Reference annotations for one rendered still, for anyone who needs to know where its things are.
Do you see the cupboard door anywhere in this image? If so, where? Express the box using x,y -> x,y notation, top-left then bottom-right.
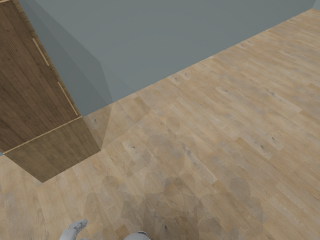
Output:
0,0 -> 77,152

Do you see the left robot hand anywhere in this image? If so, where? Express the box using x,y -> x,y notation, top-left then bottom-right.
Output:
59,219 -> 88,240

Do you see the robot left shin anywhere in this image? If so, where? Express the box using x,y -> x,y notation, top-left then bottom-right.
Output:
138,231 -> 148,237

